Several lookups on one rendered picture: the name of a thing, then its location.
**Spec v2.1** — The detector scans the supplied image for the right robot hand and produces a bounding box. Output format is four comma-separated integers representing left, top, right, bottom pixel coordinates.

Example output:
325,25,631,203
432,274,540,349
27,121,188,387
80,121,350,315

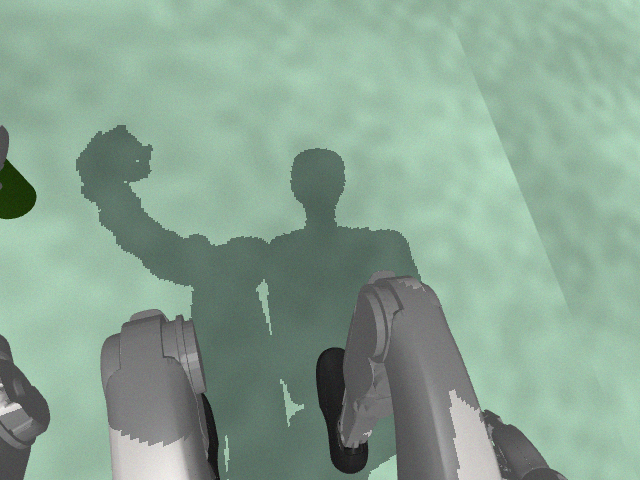
482,409,550,480

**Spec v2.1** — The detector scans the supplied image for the left robot arm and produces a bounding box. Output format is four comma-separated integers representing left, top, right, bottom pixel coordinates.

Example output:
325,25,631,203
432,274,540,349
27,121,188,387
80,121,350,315
0,334,50,480

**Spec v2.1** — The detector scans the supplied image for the left robot foot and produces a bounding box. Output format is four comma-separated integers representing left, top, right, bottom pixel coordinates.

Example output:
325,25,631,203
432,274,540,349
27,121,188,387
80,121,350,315
201,393,220,480

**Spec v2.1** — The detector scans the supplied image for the right robot foot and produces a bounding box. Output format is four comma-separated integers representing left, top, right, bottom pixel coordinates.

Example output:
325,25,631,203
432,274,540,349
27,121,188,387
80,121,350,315
316,347,368,474

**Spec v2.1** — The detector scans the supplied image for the can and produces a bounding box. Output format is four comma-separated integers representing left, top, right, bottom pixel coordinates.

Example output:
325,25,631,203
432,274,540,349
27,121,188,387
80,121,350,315
0,159,37,219

